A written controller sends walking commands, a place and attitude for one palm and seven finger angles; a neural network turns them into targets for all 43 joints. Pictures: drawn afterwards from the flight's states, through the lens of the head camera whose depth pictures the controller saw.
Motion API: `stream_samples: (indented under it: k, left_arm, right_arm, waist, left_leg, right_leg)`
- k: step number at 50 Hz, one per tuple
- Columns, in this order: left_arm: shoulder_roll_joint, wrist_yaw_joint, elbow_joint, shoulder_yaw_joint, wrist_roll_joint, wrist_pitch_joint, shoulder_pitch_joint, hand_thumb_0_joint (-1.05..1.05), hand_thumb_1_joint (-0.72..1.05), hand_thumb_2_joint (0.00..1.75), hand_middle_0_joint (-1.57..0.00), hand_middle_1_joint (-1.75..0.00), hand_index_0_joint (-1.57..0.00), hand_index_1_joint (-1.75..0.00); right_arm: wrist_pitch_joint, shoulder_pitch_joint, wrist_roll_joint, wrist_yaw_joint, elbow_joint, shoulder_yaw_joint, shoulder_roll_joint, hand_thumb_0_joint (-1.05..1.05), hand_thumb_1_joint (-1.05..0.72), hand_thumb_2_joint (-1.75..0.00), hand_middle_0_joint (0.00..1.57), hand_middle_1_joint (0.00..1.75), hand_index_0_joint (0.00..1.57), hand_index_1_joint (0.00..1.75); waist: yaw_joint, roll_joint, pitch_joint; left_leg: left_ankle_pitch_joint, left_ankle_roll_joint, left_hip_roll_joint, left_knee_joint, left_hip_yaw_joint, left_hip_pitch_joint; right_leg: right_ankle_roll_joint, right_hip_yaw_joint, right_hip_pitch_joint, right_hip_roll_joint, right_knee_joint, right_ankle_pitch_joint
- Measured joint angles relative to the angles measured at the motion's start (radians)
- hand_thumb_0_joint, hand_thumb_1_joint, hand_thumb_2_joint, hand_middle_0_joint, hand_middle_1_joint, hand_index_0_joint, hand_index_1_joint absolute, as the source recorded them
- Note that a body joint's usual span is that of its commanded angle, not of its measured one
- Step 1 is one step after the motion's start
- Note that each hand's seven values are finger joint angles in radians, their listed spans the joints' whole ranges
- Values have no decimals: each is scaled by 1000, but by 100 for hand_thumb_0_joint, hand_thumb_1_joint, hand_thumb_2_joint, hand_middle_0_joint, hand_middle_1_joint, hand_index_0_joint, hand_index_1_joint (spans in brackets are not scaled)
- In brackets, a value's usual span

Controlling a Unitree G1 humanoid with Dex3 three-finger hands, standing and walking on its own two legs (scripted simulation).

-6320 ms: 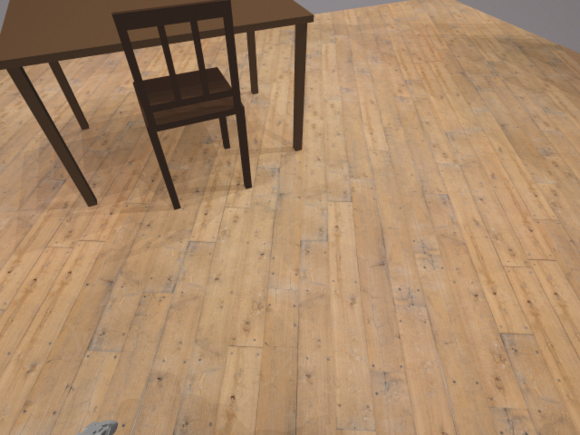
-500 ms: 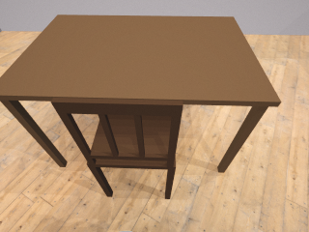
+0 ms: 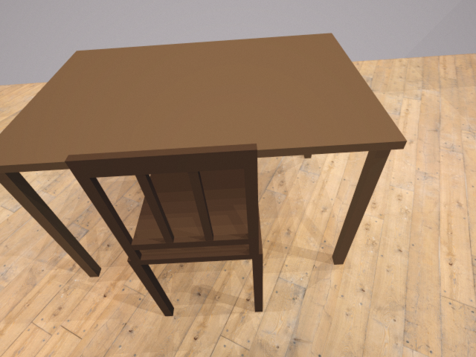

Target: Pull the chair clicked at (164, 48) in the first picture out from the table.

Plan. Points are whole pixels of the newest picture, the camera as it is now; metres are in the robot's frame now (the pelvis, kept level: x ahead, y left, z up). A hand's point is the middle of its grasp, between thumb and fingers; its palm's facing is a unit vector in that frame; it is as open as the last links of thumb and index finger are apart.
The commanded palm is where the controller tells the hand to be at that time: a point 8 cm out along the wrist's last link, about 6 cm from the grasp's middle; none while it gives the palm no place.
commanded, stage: come to a stop and stand still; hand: left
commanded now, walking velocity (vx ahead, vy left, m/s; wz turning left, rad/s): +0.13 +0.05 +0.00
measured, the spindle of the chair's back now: (157, 210) +0.46 +0.22 -0.07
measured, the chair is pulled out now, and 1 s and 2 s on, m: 0.00 0.00 0.00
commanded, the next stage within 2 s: look again from close up in 0.24 s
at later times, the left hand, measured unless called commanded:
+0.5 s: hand out of the picture +0.00 +0.17 -0.15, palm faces +0.03 -0.98 -0.20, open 7.4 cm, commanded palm none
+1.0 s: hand out of the picture +0.05 +0.17 -0.15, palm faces +0.02 -0.97 -0.23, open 7.4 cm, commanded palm none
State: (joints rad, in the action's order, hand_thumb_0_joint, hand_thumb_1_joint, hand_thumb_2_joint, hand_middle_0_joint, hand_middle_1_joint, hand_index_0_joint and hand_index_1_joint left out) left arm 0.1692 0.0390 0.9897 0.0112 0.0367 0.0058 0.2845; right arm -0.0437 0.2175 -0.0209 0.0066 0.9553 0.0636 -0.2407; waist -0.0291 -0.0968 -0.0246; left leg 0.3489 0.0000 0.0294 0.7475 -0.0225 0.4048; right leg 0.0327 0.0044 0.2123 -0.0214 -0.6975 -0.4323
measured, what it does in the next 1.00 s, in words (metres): stands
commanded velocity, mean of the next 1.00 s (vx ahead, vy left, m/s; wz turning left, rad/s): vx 0.01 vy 0.00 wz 0.00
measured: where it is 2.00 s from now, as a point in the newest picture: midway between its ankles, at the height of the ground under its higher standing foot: outside the picture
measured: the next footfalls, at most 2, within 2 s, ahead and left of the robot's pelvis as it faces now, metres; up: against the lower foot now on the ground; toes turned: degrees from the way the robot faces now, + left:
none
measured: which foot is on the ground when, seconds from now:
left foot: down 0.00-1.00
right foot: down 0.00-1.00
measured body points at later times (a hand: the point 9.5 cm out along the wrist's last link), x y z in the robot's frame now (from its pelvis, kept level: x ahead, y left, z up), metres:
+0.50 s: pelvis +0.02 +0.00 +0.02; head +0.03 -0.01 +0.47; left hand +0.00 +0.22 -0.14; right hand +0.01 -0.23 -0.14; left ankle +0.05 +0.11 -0.71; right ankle -0.03 -0.13 -0.71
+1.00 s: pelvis +0.04 -0.01 +0.02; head +0.05 -0.01 +0.47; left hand +0.05 +0.22 -0.13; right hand +0.09 -0.24 -0.13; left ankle +0.05 +0.12 -0.71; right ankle -0.03 -0.13 -0.71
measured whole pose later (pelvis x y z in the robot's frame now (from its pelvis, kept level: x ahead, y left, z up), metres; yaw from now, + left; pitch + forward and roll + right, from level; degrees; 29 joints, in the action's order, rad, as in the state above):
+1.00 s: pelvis +0.04 -0.01 +0.02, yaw +0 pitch -1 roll +1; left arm 0.17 0.04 1.08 0.00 0.02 0.02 0.28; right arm 0.02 0.21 -0.01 -0.02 1.09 0.00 -0.17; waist 0.01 0.01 -0.02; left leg 0.23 0.00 0.00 0.45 -0.03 0.21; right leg 0.00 0.04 0.08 -0.01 -0.45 -0.36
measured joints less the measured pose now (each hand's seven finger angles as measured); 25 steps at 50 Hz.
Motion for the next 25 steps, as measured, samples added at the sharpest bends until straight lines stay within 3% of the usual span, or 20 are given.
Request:
stream_samples:
  k: [4, 7, 9, 14, 19, 25]
  left_arm:
    - [5, -2, -8, -2, 0, -23, 7, 1, 90, 89, -20, -30, -20, -30]
    - [5, -8, -21, -1, -2, -37, -1, 1, 90, 89, -20, -30, -20, -30]
    - [6, -13, -33, 3, -4, -26, -7, 1, 90, 89, -20, -30, -20, -30]
    - [-16, -16, -25, 1, -12, -4, 31, 0, 90, 89, -20, -30, -20, -30]
    - [-24, -13, 29, -5, -16, -13, 78, 0, 90, 89, -20, -30, -20, -30]
    - [-17, -8, 70, -6, -18, -9, 73, 1, 90, 89, -20, -30, -20, -30]
  right_arm:
    - [11, 76, -8, 6, 9, -20, 21, 0, -91, -90, 20, 29, 19, 30]
    - [12, 123, -18, 5, 18, -28, 34, 0, -91, -90, 20, 29, 19, 30]
    - [5, 138, -17, 2, 32, -34, 45, 0, -91, -90, 20, 29, 19, 30]
    - [-12, 169, -10, -3, 73, -35, 57, 1, -91, -90, 20, 29, 19, 30]
    - [22, 164, 0, -10, 78, -38, 61, 1, -91, -90, 20, 29, 20, 30]
    - [49, 119, 6, -20, 97, -56, 86, 0, -91, -90, 20, 29, 19, 30]
  waist:
    - [-11, 53, 31]
    - [-22, 63, 48]
    - [-18, 70, 39]
    - [8, 62, 28]
    - [5, 67, 24]
    - [25, 98, 8]
  left_leg:
    - [-93, 11, -19, -52, -15, -50]
    - [-96, 23, -25, -76, -12, -34]
    - [-114, 25, -30, -99, -13, -23]
    - [-25, 8, -39, -79, 8, -9]
    - [-134, 1, -30, -176, 13, -76]
    - [-119, 4, -30, -221, -1, -107]
  right_leg:
    - [-13, 13, -18, -18, -27, -42]
    - [-50, 14, 16, -4, -54, -114]
    - [-63, 13, 34, 10, -37, -72]
    - [-47, 11, 13, 13, 54, 42]
    - [-34, 15, -1, 20, 90, 48]
    - [-31, 29, -33, 18, 152, 66]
